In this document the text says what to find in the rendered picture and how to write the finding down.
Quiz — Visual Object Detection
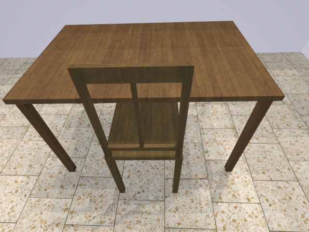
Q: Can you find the chair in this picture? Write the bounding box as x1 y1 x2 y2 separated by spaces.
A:
67 62 195 193

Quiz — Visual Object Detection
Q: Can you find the table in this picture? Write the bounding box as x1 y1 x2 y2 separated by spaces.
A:
2 21 285 172

